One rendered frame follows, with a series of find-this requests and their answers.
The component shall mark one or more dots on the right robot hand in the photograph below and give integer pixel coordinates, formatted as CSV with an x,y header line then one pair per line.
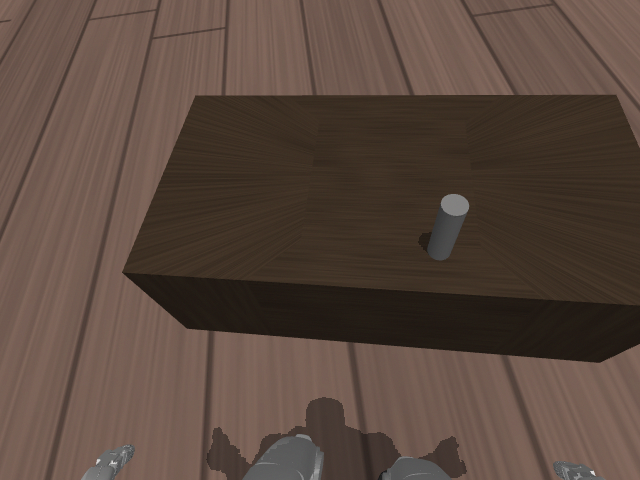
x,y
571,471

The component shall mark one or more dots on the left robot hand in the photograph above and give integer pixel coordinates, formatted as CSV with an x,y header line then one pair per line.
x,y
108,465

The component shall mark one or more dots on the can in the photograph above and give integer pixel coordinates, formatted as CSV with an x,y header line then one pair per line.
x,y
451,214

